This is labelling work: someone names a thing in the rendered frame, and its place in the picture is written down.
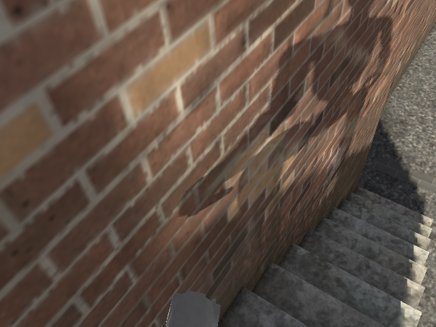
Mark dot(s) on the stairs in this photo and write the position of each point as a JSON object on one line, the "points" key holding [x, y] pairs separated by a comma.
{"points": [[362, 266]]}

